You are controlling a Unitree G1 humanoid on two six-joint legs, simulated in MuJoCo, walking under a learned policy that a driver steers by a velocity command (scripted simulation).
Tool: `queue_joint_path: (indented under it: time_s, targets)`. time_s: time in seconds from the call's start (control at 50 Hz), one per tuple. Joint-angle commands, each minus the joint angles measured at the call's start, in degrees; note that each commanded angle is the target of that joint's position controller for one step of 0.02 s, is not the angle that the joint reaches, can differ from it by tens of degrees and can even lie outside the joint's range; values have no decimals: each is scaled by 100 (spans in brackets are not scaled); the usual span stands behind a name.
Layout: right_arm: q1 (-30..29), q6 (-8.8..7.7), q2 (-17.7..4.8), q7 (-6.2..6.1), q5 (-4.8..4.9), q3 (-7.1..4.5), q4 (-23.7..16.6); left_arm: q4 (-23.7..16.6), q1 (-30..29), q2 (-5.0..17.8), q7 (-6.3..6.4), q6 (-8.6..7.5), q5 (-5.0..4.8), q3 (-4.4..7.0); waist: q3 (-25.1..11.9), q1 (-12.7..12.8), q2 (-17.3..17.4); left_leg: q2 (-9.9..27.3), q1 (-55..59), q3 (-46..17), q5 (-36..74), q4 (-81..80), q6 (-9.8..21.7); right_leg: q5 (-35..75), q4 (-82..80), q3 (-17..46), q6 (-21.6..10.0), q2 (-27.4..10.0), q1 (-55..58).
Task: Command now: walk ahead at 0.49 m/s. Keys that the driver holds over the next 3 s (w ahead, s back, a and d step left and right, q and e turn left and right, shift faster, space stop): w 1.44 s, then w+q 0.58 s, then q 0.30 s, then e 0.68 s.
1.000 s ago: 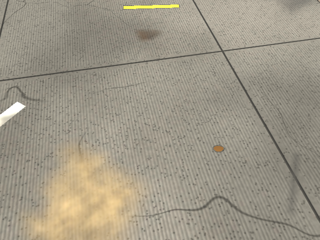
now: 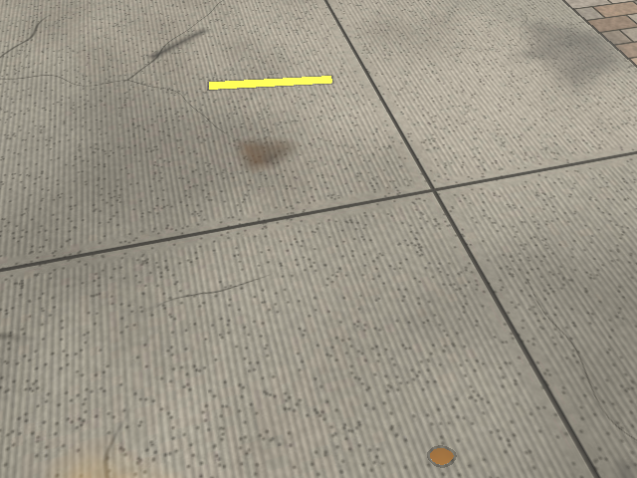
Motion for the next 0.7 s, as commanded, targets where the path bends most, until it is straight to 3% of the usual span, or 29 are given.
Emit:
queue_joint_path:
  time_s: [0.02,0.12,0.18,0.22,0.26,0.28,0.3,0.32,0.34,0.36,0.38,0.4,0.42,0.44,0.48,0.52,0.58,0.7]
  targets:
    - [-219,-103,-748,-113,2,-116,-305,-237,212,270,43,24,73,82,318,270,451,1605,-587,-1218,341,-1203,978,885,-757,12,163,-248,-174]
    - [351,-11,-939,-211,111,-150,-177,-529,-895,166,-56,-51,5,35,329,-134,458,1546,79,-922,413,-1087,705,1779,-2665,-248,228,57,7]
    - [625,61,-963,-216,148,-167,-54,-701,-1351,196,-163,-76,-46,12,451,-286,507,1751,628,-969,315,-849,678,1513,-3187,-266,190,151,-24]
    - [675,119,-989,-229,151,-193,-10,-804,-1462,274,-240,-120,-55,23,470,-254,541,1932,987,-1051,374,-605,616,1093,-3443,-257,53,203,24]
    - [551,180,-1074,-239,155,-228,-23,-776,-1139,429,-281,-171,-53,84,303,-6,649,2006,1140,-1078,1009,-183,508,671,-3670,-376,-116,360,610]
    - [415,210,-1065,-240,141,-217,-59,-630,-592,590,-274,-187,-42,179,-3,320,653,1825,1082,-905,1969,466,392,583,-3803,-539,-240,554,1387]
    - [365,226,-884,-236,79,-148,-118,-313,473,919,-236,-200,-35,343,-676,753,506,1464,620,-608,2407,1748,221,682,-3746,-435,-453,500,2823]
    - [713,156,-430,-214,10,9,-270,-136,1464,1527,-203,-189,76,490,-1655,861,-475,812,-1279,-157,903,4008,-140,490,-3750,1478,-1131,-907,5082]
    - [1021,4,-63,-178,91,127,-217,-42,1725,1487,-233,-151,49,476,-2201,762,-1597,116,-2876,-561,-2323,5465,-302,-299,-4681,3757,-1686,-1663,6117]
    - [623,-114,-758,-153,224,-40,-276,-99,1421,1011,-242,-166,31,325,-1673,788,-1009,494,-3429,-1128,-2236,6061,-164,-530,-4835,3482,-1426,-1485,5682]
    - [112,-162,-946,-148,298,-89,-452,-235,874,781,-231,-159,31,245,-1034,650,-656,808,-3537,-962,-1726,6018,-74,-107,-4883,2566,-1207,-1302,4887]
    - [-131,-149,-885,-180,229,-99,-492,-313,403,639,-257,-157,62,188,-641,460,-149,1065,-3281,-837,-1223,5678,-97,451,-5083,1921,-1112,-1060,4055]
    - [-175,-81,-828,-209,149,-142,-496,-343,170,472,-278,-172,87,141,-428,283,-111,1251,-2987,-840,-924,5297,-116,766,-5271,1477,-1025,-835,3525]
    - [-69,6,-696,-211,132,-143,-475,-301,108,381,-303,-175,111,114,-327,145,-192,1334,-2676,-831,-747,5091,-143,902,-5449,1184,-980,-673,3177]
    - [61,131,-498,-224,127,-135,-432,-158,282,445,-301,-199,100,136,-191,34,-182,1342,-2552,-737,-559,4834,-222,1361,-5654,799,-1051,-545,2899]
    - [-263,176,-522,-241,90,-161,-558,-46,478,606,-245,-199,104,181,-18,52,-78,1371,-2912,-714,-156,4388,-320,1737,-5773,575,-1095,-541,2941]
    - [-918,165,-465,-228,59,-169,-772,70,734,644,-147,-130,86,186,122,193,-67,1354,-3248,-668,622,3407,-417,1800,-5861,313,-1012,-474,3127]
    - [-2026,104,-374,-121,123,-111,-1074,334,1262,749,-76,-60,8,205,426,545,-111,1082,-3028,-421,1321,1848,-385,1352,-5899,27,-871,-463,3560]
